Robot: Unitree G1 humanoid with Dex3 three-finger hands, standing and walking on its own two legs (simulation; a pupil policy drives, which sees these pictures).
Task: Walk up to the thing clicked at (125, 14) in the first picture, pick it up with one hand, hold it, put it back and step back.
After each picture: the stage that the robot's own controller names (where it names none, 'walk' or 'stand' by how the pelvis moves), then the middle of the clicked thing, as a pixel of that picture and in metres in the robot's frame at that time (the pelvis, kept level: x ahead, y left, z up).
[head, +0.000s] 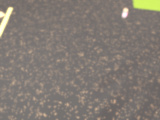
stand; (124, 13) +2.08 -0.60 -0.72
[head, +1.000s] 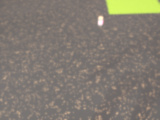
walk; (100, 21) +2.01 -0.11 -0.69
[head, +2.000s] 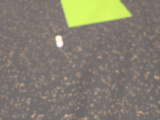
walk; (59, 41) +1.34 +0.36 -0.72
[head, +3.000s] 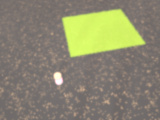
walk; (58, 78) +0.86 +0.31 -0.72
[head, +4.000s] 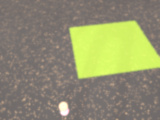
walk; (63, 108) +0.54 +0.19 -0.70
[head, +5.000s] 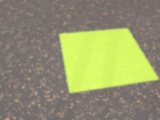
stand; out of the picture +0.36 +0.17 -0.70
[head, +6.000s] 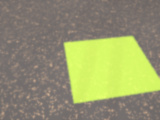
stand; out of the picture +0.31 +0.16 -0.72
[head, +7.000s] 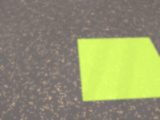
stand; out of the picture +0.32 +0.12 -0.71
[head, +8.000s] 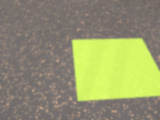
stand; out of the picture +0.33 +0.13 -0.72
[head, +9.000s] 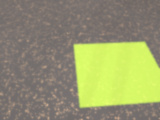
stand; out of the picture +0.29 +0.13 -0.73
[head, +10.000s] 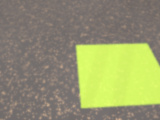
stand; out of the picture +0.29 +0.13 -0.73
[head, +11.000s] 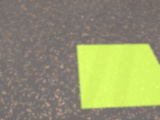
stand; out of the picture +0.29 +0.12 -0.73
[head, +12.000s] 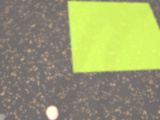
go down; (52, 113) +0.33 +0.13 -0.60
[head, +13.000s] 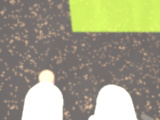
go down; (46, 80) +0.39 +0.15 -0.32
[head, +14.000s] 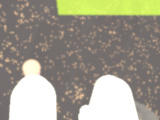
close in; (31, 70) +0.38 +0.16 -0.28
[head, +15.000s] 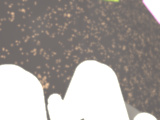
close; out of the picture +0.39 +0.19 -0.22
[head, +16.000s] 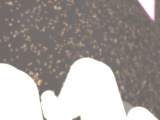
close; out of the picture +0.39 +0.20 -0.22
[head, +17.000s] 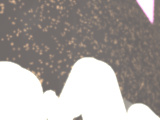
lift; out of the picture +0.36 +0.19 -0.22
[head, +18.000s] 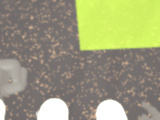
lift; (47, 113) +0.27 +0.18 -0.48
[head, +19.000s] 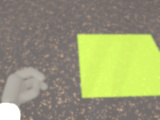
go down; out of the picture +0.19 +0.15 -0.69
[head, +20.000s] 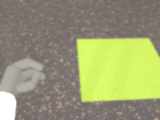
hold; out of the picture +0.18 +0.15 -0.70
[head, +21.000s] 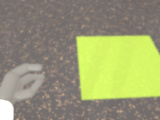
stand; out of the picture +0.18 +0.15 -0.70
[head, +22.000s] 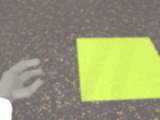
stand; out of the picture +0.19 +0.15 -0.70
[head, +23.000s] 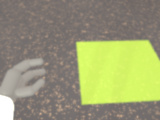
stand; out of the picture +0.20 +0.16 -0.71
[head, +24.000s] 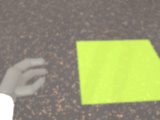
stand; out of the picture +0.21 +0.17 -0.71
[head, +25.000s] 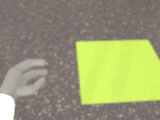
stand; out of the picture +0.24 +0.19 -0.71
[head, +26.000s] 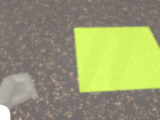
crouch; out of the picture +0.29 +0.21 -0.68
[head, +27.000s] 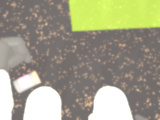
lower; (27, 81) +0.39 +0.24 -0.39
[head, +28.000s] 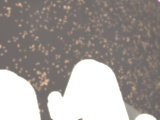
lower; out of the picture +0.38 +0.31 -0.26
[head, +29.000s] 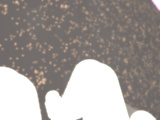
lower; out of the picture +0.39 +0.33 -0.25
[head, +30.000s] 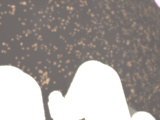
lower; out of the picture +0.45 +0.39 -0.25
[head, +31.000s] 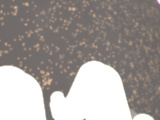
lower; out of the picture +0.52 +0.45 -0.25
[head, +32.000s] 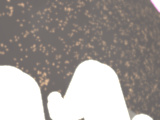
lower; out of the picture +0.58 +0.51 -0.25
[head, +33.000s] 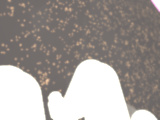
withdraw; out of the picture +0.65 +0.56 -0.25
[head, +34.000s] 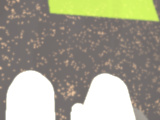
stand; out of the picture +0.74 +0.57 -0.29
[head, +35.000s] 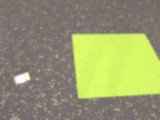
stand; (22, 78) +0.79 +0.46 -0.67
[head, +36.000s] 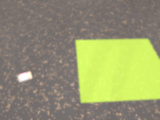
stand; (24, 76) +0.86 +0.50 -0.69
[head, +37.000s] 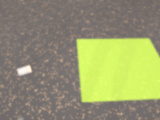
stand; (24, 70) +0.92 +0.53 -0.69
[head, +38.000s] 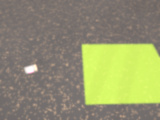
stand; (30, 69) +1.01 +0.55 -0.75
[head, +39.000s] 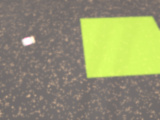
walk; (28, 41) +1.13 +0.58 -0.73
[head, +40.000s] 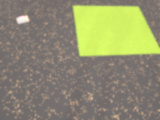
walk; (22, 19) +1.41 +0.61 -0.72
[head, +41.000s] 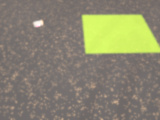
stand; (38, 23) +1.74 +0.69 -0.73
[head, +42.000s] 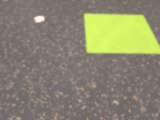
stand; (39, 19) +1.81 +0.63 -0.75
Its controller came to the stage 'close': yes
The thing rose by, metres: 0.13
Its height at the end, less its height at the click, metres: -0.02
